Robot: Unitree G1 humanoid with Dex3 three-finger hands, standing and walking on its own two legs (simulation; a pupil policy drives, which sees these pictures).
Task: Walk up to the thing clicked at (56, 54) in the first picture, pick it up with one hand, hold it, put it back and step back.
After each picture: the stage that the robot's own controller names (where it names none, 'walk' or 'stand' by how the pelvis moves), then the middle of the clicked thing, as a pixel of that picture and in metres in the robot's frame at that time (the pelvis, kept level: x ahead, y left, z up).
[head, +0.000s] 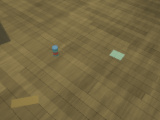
stand; (55, 50) +1.30 +0.27 -0.72
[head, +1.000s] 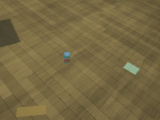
walk; (66, 57) +1.17 +0.08 -0.70
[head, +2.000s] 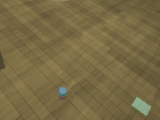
walk; (62, 93) +0.69 +0.06 -0.71
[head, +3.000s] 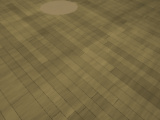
walk; out of the picture +0.44 +0.15 -0.71
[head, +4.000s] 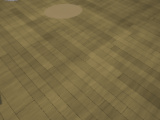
stand; out of the picture +0.36 +0.13 -0.70
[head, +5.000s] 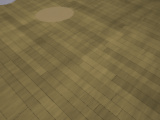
stand; out of the picture +0.32 +0.15 -0.72
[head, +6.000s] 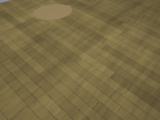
stand; out of the picture +0.32 +0.15 -0.72
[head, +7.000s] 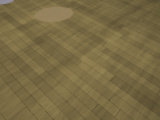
stand; out of the picture +0.33 +0.15 -0.73
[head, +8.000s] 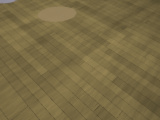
stand; out of the picture +0.32 +0.14 -0.73
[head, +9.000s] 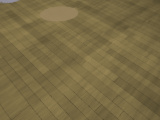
stand; out of the picture +0.33 +0.14 -0.73
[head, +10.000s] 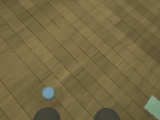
go down; (48, 94) +0.39 +0.15 -0.50
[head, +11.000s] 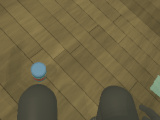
go down; (39, 72) +0.42 +0.18 -0.32
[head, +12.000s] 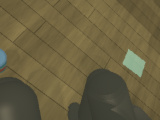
close in; out of the picture +0.41 +0.21 -0.24
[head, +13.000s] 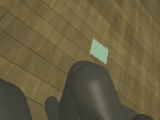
close; out of the picture +0.41 +0.23 -0.22
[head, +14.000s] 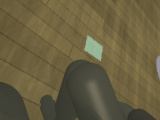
close; out of the picture +0.41 +0.24 -0.22
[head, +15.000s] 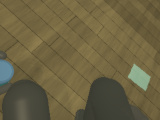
lift; out of the picture +0.33 +0.25 -0.11
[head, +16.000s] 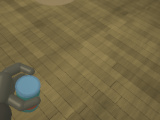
lift; (28, 94) +0.31 +0.17 +0.04
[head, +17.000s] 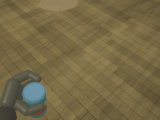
hold; (35, 100) +0.30 +0.16 +0.01
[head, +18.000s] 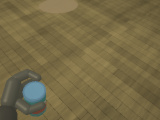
crouch; (35, 99) +0.30 +0.16 +0.01
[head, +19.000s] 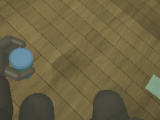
crouch; (22, 64) +0.40 +0.18 -0.09
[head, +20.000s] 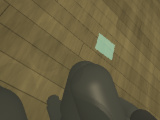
lower; out of the picture +0.42 +0.27 -0.22
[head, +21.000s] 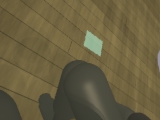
lower; out of the picture +0.43 +0.28 -0.23
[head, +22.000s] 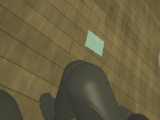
lower; out of the picture +0.43 +0.28 -0.23
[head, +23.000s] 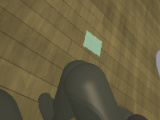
lower; out of the picture +0.43 +0.27 -0.23
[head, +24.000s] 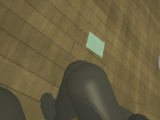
loosen; out of the picture +0.42 +0.25 -0.23
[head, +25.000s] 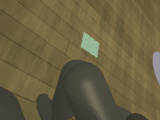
withdraw; out of the picture +0.42 +0.24 -0.23
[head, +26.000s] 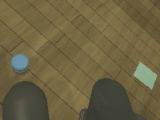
walk; (20, 65) +0.43 +0.21 -0.29
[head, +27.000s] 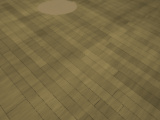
stand; out of the picture +0.36 +0.13 -0.65
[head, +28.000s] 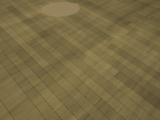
stand; out of the picture +0.38 +0.15 -0.67
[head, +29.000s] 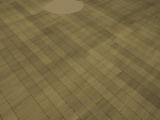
stand; out of the picture +0.37 +0.14 -0.67
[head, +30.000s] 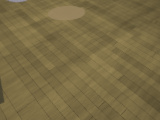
walk; out of the picture +0.39 +0.14 -0.72
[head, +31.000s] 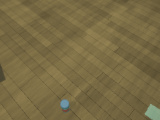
walk; (65, 106) +0.50 +0.14 -0.71
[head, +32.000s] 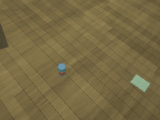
walk; (61, 69) +0.81 +0.11 -0.70
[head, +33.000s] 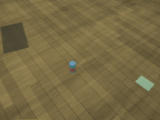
stand; (72, 66) +1.02 +0.10 -0.70
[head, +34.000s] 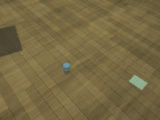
stand; (66, 68) +1.02 +0.13 -0.73
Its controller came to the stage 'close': yes
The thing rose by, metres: 0.72
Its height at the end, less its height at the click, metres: +0.00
